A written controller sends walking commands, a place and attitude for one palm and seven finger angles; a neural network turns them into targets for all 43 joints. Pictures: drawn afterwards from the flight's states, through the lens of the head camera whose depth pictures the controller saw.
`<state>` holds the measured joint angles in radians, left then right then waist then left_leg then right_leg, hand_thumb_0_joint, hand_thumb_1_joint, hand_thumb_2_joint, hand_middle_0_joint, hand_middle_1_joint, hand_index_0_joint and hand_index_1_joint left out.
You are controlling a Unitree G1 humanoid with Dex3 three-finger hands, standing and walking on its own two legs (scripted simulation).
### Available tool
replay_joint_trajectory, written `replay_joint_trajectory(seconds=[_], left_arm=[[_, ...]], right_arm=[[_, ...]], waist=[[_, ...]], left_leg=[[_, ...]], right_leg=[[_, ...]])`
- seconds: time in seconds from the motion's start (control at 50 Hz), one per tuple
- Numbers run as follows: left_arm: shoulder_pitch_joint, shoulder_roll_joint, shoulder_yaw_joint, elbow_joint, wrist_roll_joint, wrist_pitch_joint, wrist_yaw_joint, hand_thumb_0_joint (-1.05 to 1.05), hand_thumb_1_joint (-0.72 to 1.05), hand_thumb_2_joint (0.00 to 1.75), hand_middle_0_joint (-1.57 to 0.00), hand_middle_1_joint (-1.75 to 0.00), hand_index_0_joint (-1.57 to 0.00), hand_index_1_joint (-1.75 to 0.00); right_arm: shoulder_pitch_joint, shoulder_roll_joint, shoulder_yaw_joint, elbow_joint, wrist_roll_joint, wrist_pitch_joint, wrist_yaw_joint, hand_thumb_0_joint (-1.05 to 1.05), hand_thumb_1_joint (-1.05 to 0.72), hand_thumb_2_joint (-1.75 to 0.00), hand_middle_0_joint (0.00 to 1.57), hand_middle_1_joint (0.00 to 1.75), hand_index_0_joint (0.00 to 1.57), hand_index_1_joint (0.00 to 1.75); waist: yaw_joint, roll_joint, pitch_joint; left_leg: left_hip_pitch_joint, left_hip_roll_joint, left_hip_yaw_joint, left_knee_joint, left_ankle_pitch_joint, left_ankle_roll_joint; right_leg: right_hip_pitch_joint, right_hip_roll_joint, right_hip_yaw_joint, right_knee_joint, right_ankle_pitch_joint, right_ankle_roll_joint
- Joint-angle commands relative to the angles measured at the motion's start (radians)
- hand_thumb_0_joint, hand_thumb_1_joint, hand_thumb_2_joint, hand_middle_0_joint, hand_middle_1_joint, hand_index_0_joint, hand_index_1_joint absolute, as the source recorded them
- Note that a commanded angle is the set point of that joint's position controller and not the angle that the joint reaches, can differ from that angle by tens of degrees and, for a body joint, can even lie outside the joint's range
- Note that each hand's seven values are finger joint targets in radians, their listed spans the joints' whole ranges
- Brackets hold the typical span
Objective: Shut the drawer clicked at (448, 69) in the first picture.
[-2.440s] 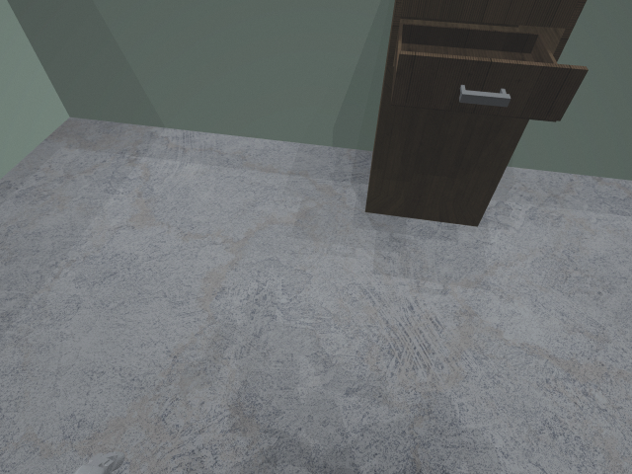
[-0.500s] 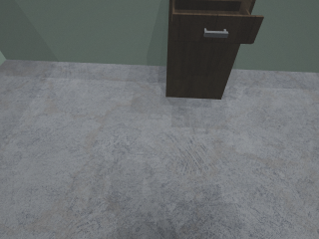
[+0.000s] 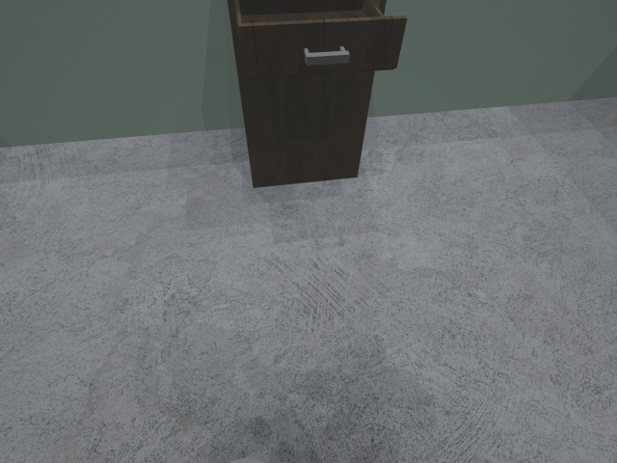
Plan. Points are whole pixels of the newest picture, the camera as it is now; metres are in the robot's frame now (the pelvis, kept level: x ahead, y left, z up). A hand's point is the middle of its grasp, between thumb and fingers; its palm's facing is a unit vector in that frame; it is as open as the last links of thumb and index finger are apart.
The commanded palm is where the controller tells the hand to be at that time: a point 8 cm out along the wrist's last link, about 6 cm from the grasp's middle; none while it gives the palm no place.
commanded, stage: walk to a spot facing it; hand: left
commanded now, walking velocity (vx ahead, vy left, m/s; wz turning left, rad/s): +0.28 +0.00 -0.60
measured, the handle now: (325, 54) +1.09 +0.08 -0.02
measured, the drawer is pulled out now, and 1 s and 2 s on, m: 0.25 0.25 0.25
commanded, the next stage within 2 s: turn to face it in 1.56 s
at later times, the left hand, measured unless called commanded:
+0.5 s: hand (249, 371) +0.28 +0.14 -0.17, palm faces -0.40 -0.91 -0.13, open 7.4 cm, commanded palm none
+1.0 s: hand (290, 312) +0.39 +0.08 -0.17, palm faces -0.41 -0.89 -0.21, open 7.3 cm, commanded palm none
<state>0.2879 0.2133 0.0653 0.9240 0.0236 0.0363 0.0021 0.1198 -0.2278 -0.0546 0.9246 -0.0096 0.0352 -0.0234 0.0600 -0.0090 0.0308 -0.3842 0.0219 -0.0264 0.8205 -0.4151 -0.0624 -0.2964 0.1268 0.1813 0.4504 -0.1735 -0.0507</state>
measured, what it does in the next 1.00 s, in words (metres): walks ahead, turning right: left foot, then right foot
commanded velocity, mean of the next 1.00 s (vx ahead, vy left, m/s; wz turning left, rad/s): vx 0.33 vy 0.00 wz -0.46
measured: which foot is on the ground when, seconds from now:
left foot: up 0.00-0.06, down 0.08-0.60, up 0.62-1.00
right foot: down 0.00-0.08, up 0.10-0.58, down 0.60-1.00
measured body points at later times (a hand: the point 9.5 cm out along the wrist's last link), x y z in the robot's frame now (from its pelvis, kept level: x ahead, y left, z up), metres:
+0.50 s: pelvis +0.10 +0.01 -0.01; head +0.14 +0.02 +0.44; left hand +0.30 +0.18 -0.16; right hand -0.09 -0.17 -0.13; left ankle -0.01 +0.14 -0.74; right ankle +0.17 -0.16 -0.69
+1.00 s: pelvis +0.28 -0.08 +0.00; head +0.29 -0.08 +0.45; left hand +0.41 +0.13 -0.16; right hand +0.27 -0.34 -0.13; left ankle +0.43 -0.01 -0.71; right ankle +0.20 -0.14 -0.74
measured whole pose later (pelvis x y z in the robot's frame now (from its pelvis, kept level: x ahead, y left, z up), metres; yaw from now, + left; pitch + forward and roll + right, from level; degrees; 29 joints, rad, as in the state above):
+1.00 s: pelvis +0.28 -0.08 +0.00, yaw -31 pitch +0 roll -2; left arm 0.33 0.21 0.06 1.02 0.02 -0.05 0.00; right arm 0.16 -0.17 -0.05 0.94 -0.03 -0.03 0.02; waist 0.04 0.01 0.00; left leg -0.52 0.13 0.06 0.76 -0.23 -0.05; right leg -0.14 0.08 -0.02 0.42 -0.29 -0.06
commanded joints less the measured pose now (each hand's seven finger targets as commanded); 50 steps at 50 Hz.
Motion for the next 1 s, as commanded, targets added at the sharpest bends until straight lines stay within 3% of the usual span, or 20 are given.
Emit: replay_joint_trajectory(seconds=[0.0, 0.02, 0.04, 0.06, 0.08, 0.1, 0.12, 0.18, 0.28, 0.44, 0.52, 0.54, 0.56, 0.58, 0.6, 0.66, 0.74, 0.78, 0.92, 0.98], left_arm=[[-0.038, 0.215, 0.053, -0.097, 0.002, -0.018, -0.001, 0.0, 0.9, 0.9, -0.2, -0.3, -0.2, -0.3], [-0.078, 0.198, 0.051, -0.109, -0.002, -0.019, -0.005, 0.0, 0.9, 0.9, -0.2, -0.3, -0.2, -0.3], [-0.08, 0.137, 0.039, -0.126, -0.004, -0.021, -0.014, 0.0, 0.9, 0.9, -0.2, -0.3, -0.2, -0.3], [-0.109, 0.097, 0.036, -0.165, -0.008, -0.027, -0.025, 0.0, 0.9, 0.9, -0.2, -0.3, -0.2, -0.3], [-0.164, 0.144, 0.05, -0.174, 0.007, -0.035, -0.033, 0.0, 0.9, 0.9, -0.2, -0.3, -0.2, -0.3], [-0.15, 0.151, 0.059, -0.147, 0.014, -0.032, -0.043, 0.0, 0.9, 0.9, -0.2, -0.3, -0.2, -0.3], [-0.099, 0.134, 0.059, -0.121, 0.016, -0.028, -0.054, 0.0, 0.9, 0.9, -0.2, -0.3, -0.2, -0.3], [-0.059, 0.088, 0.041, -0.094, 0.015, -0.016, -0.067, 0.0, 0.9, 0.9, -0.2, -0.3, -0.2, -0.3], [-0.161, 0.049, 0.017, -0.107, 0.014, -0.014, -0.067, 0.0, 0.9, 0.9, -0.2, -0.3, -0.2, -0.3], [-0.385, 0.014, -0.011, -0.133, 0.006, -0.026, -0.074, 0.0, 0.9, 0.9, -0.2, -0.3, -0.2, -0.3], [-0.205, 0.056, 0.005, -0.076, 0.006, -0.049, -0.06, 0.0, 0.9, 0.9, -0.2, -0.3, -0.2, -0.3], [-0.073, 0.093, 0.016, -0.035, 0.009, -0.06, -0.052, 0.0, 0.9, 0.9, -0.2, -0.3, -0.2, -0.3], [0.088, 0.177, 0.039, 0.013, 0.01, -0.07, -0.04, 0.0, 0.9, 0.9, -0.2, -0.3, -0.2, -0.3], [0.192, 0.278, 0.061, 0.032, -0.004, -0.08, -0.025, 0.0, 0.9, 0.9, -0.2, -0.3, -0.2, -0.3], [0.187, 0.315, 0.07, 0.032, -0.027, -0.067, -0.016, 0.0, 0.9, 0.9, -0.2, -0.3, -0.2, -0.3], [-0.048, 0.176, 0.034, -0.023, -0.018, -0.072, -0.002, 0.0, 0.9, 0.9, -0.2, -0.3, -0.2, -0.3], [-0.097, 0.123, 0.021, -0.008, 0.003, -0.096, 0.004, 0.0, 0.9, 0.9, -0.2, -0.3, -0.2, -0.3], [-0.061, 0.112, 0.022, 0.005, -0.003, -0.101, -0.003, 0.0, 0.9, 0.9, -0.2, -0.3, -0.2, -0.3], [0.076, 0.118, 0.02, 0.042, -0.001, -0.108, -0.003, 0.0, 0.9, 0.9, -0.2, -0.3, -0.2, -0.3], [0.095, 0.13, 0.021, 0.051, -0.001, -0.104, 0.001, 0.0, 0.9, 0.9, -0.2, -0.3, -0.2, -0.3]], right_arm=[[0.083, -0.089, -0.021, -0.086, 0.003, -0.055, -0.001, 0.0, -0.9, -0.9, 0.2, 0.3, 0.2, 0.3], [0.173, -0.103, -0.024, -0.064, 0.004, -0.066, -0.006, 0.0, -0.9, -0.9, 0.2, 0.3, 0.2, 0.3], [0.246, -0.179, -0.039, -0.05, -0.001, -0.072, -0.016, 0.0, -0.9, -0.9, 0.2, 0.3, 0.2, 0.3], [0.28, -0.274, -0.052, -0.059, -0.015, -0.072, -0.019, 0.0, -0.9, -0.9, 0.2, 0.3, 0.2, 0.3], [0.24, -0.258, -0.045, -0.071, -0.014, -0.071, -0.013, 0.0, -0.9, -0.9, 0.2, 0.3, 0.2, 0.3], [0.186, -0.193, -0.029, -0.077, -0.016, -0.075, -0.007, 0.0, -0.9, -0.9, 0.2, 0.3, 0.2, 0.3], [0.14, -0.161, -0.015, -0.085, -0.014, -0.084, -0.009, 0.0, -0.9, -0.9, 0.2, 0.3, 0.2, 0.3], [0.185, -0.113, 0.003, -0.062, -0.008, -0.109, -0.014, 0.0, -0.9, -0.9, 0.2, 0.3, 0.2, 0.3], [0.359, -0.09, 0.011, 0.018, -0.005, -0.127, -0.02, 0.0, -0.9, -0.9, 0.2, 0.3, 0.2, 0.3], [0.486, -0.083, 0.01, 0.114, -0.022, -0.12, -0.018, 0.0, -0.9, -0.9, 0.2, 0.3, 0.2, 0.3], [0.44, -0.136, -0.006, 0.115, -0.012, -0.118, -0.017, 0.0, -0.9, -0.9, 0.2, 0.3, 0.2, 0.3], [0.43, -0.137, -0.006, 0.109, -0.008, -0.114, -0.011, 0.0, -0.9, -0.9, 0.2, 0.3, 0.2, 0.3], [0.411, -0.114, -0.003, 0.092, 0.009, -0.113, 0.002, 0.0, -0.9, -0.9, 0.2, 0.3, 0.2, 0.3], [0.431, -0.039, 0.005, 0.056, 0.021, -0.118, 0.001, 0.0, -0.9, -0.9, 0.2, 0.3, 0.2, 0.3], [0.323, -0.055, -0.001, 0.019, 0.014, -0.119, -0.005, 0.0, -0.9, -0.9, 0.2, 0.3, 0.2, 0.3], [0.264, -0.047, -0.009, 0.032, -0.01, -0.091, 0.003, 0.0, -0.9, -0.9, 0.2, 0.3, 0.2, 0.3], [0.376, 0.009, -0.009, 0.063, -0.022, -0.057, 0.014, 0.0, -0.9, -0.9, 0.2, 0.3, 0.2, 0.3], [0.309, 0.008, -0.011, 0.04, -0.025, -0.058, 0.023, 0.0, -0.9, -0.9, 0.2, 0.3, 0.2, 0.3], [0.036, -0.003, -0.009, -0.058, -0.021, -0.086, 0.043, 0.0, -0.9, -0.9, 0.2, 0.3, 0.2, 0.3], [-0.005, -0.009, -0.009, -0.073, -0.015, -0.097, 0.043, 0.0, -0.9, -0.9, 0.2, 0.3, 0.2, 0.3]], waist=[[-0.054, -0.134, -0.079], [-0.102, -0.11, -0.094], [-0.138, 0.103, -0.102], [-0.15, 0.352, -0.039], [-0.144, 0.22, 0.048], [-0.094, 0.12, 0.098], [-0.058, 0.113, 0.105], [-0.045, 0.139, 0.074], [-0.087, 0.129, 0.08], [-0.148, 0.164, 0.137], [-0.049, 0.174, -0.004], [0.018, 0.135, -0.085], [0.092, 0.056, -0.191], [0.089, -0.144, -0.328], [0.095, -0.092, -0.291], [-0.029, 0.021, -0.009], [-0.129, -0.041, -0.021], [-0.107, -0.082, -0.008], [-0.023, -0.105, 0.027], [-0.021, -0.097, 0.036]], left_leg=[[0.192, -0.034, 0.026, -0.279, 0.028, 0.035], [0.389, -0.014, 0.013, -0.419, 0.068, 0.049], [0.562, 0.155, -0.159, -0.547, -0.115, 0.088], [0.529, 0.427, -0.492, -0.689, -0.347, 0.175], [0.34, 0.489, -0.537, -0.728, -0.364, 0.226], [0.238, 0.402, -0.416, -0.725, -0.312, 0.196], [0.216, 0.337, -0.273, -0.702, -0.203, 0.168], [0.236, 0.253, -0.069, -0.655, 0.065, 0.15], [0.408, 0.27, 0.035, -0.589, 0.484, 0.155], [0.471, 0.298, 0.187, -0.551, 0.715, 0.167], [0.458, 0.311, 0.281, -0.271, 1.158, 0.137], [0.357, 0.287, 0.301, -0.085, 1.104, 0.101], [0.101, 0.264, 0.301, 0.177, 0.755, 0.063], [-0.218, 0.09, 0.259, 0.553, -0.152, 0.005], [-0.298, 0.095, 0.114, 0.649, -0.164, 0.031], [-0.229, 0.193, 0.041, 0.558, 0.057, 0.026], [-0.122, 0.175, 0.068, 0.352, 0.135, 0.007], [-0.147, 0.161, 0.081, 0.271, 0.199, -0.001], [-0.17, 0.103, 0.093, -0.056, 0.2, 0.008], [-0.06, 0.065, 0.112, -0.179, 0.167, 0.021]], right_leg=[[-0.065, -0.223, 0.346, -0.155, -0.279, -0.11], [-0.209, -0.166, 0.292, -0.079, -0.351, -0.066], [-0.407, -0.055, 0.158, 0.112, -0.438, -0.013], [-0.555, 0.007, -0.048, 0.404, -0.424, 0.045], [-0.528, -0.1, -0.072, 0.547, -0.34, 0.056], [-0.48, -0.116, -0.088, 0.633, -0.239, 0.066], [-0.467, -0.128, -0.113, 0.695, -0.162, 0.073], [-0.456, -0.147, -0.139, 0.788, -0.039, 0.087], [-0.557, -0.181, -0.192, 0.736, 0.001, 0.095], [-0.432, -0.171, -0.315, 0.36, -0.032, 0.04], [-0.076, -0.09, -0.365, 0.19, -0.093, -0.036], [0.161, -0.06, -0.384, 0.112, -0.032, -0.05], [0.486, -0.205, -0.225, 0.092, 0.02, -0.102], [0.711, -0.533, 0.292, 0.019, 0.126, -0.239], [0.612, -0.576, 0.364, -0.096, 0.156, -0.271], [0.104, -0.47, 0.163, -0.218, -0.131, -0.192], [-0.065, -0.343, -0.022, -0.244, -0.063, -0.148], [-0.061, -0.303, -0.034, -0.255, -0.076, -0.141], [0.105, -0.322, 0.046, -0.217, -0.005, -0.143], [0.125, -0.334, 0.065, -0.172, 0.072, -0.133]])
